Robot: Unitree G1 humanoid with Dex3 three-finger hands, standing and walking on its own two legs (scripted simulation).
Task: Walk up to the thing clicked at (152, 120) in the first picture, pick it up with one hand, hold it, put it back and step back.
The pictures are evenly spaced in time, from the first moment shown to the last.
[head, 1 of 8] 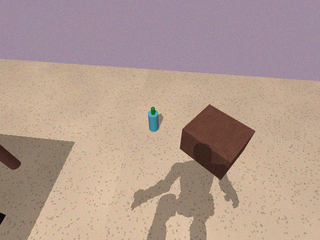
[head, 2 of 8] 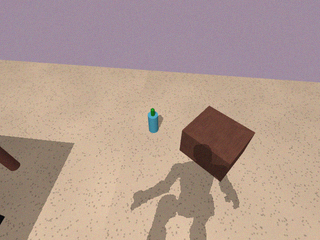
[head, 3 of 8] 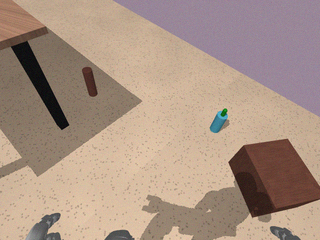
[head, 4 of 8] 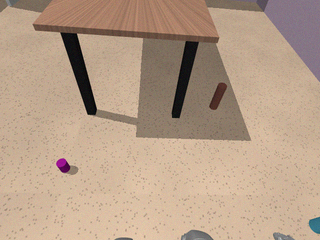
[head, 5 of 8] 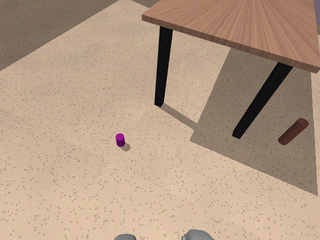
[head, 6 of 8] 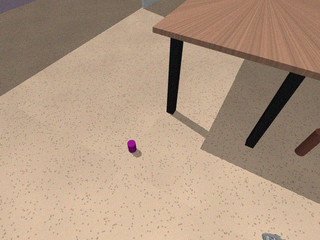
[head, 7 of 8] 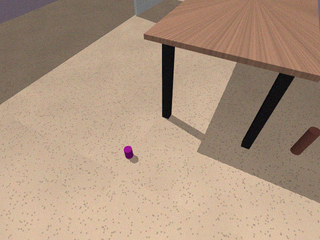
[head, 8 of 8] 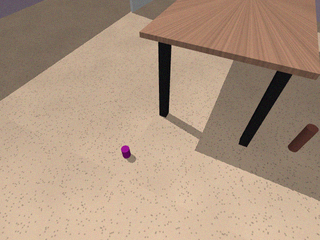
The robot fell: no
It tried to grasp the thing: no
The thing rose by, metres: 0.00
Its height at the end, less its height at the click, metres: +0.00
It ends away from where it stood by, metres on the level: 0.00
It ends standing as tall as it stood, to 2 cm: yes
